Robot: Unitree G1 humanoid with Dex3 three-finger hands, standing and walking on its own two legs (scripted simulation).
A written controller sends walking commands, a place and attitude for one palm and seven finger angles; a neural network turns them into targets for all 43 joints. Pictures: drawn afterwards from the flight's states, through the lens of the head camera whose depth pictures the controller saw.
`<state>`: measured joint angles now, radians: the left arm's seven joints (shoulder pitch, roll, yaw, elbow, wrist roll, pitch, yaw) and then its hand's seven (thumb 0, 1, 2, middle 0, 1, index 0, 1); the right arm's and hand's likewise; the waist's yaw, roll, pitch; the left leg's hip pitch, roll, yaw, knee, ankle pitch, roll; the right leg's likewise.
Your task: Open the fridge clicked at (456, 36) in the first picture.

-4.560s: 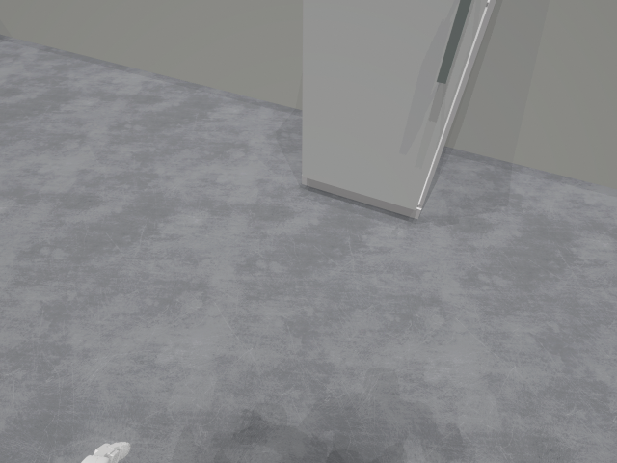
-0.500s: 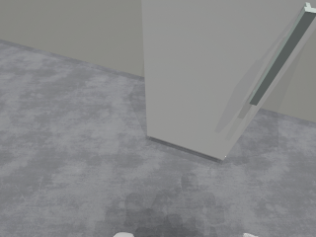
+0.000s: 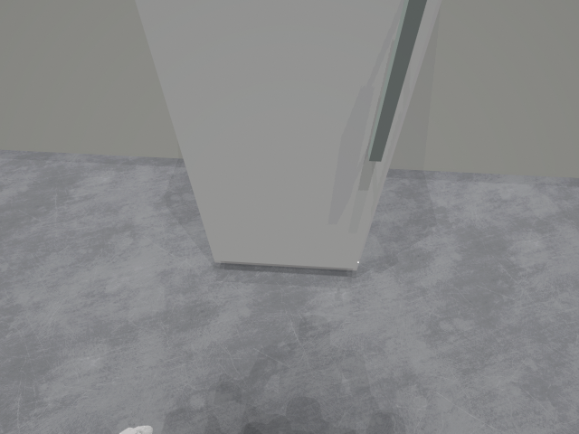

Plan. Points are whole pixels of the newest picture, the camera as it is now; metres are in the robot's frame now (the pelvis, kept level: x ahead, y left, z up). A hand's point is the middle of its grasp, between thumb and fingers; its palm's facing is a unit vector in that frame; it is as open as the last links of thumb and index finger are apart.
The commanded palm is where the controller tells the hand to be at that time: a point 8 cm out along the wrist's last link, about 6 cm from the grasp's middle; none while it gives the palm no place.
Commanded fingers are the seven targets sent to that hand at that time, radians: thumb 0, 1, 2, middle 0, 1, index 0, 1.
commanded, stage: take the last steps up to it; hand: right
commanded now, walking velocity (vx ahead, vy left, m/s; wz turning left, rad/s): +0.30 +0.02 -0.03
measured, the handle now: (390, 84) +0.72 -0.18 +0.10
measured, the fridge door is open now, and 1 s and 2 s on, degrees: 0 0 0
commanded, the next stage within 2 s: come to a stop and stand still in 0.62 s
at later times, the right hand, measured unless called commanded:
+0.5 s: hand (392, 393) +0.21 -0.16 -0.16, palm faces +0.03 +0.98 -0.20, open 7.4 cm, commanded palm none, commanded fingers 0.00 -0.90 -0.90 0.20 0.30 0.20 0.30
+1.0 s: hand (405, 383) +0.23 -0.19 -0.18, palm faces +0.04 +0.98 -0.17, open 7.4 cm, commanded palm none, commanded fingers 0.00 -0.90 -0.90 0.20 0.30 0.20 0.30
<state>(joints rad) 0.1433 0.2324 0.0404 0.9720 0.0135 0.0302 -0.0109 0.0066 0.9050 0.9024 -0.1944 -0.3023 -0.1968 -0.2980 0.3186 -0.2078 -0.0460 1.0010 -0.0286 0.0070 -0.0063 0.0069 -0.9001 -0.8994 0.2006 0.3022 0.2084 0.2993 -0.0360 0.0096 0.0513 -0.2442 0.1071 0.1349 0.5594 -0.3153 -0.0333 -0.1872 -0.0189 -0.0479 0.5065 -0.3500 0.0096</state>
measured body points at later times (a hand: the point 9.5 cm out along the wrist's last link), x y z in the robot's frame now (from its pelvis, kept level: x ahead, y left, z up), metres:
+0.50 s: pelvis +0.13 +0.02 -0.01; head +0.17 +0.03 +0.44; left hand +0.06 +0.25 -0.17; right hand +0.21 -0.21 -0.15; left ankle +0.18 +0.11 -0.73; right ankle +0.00 -0.10 -0.66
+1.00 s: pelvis +0.24 -0.02 +0.01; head +0.28 -0.04 +0.45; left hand +0.34 +0.20 -0.14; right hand +0.23 -0.24 -0.16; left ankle +0.19 +0.12 -0.69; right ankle +0.29 -0.11 -0.73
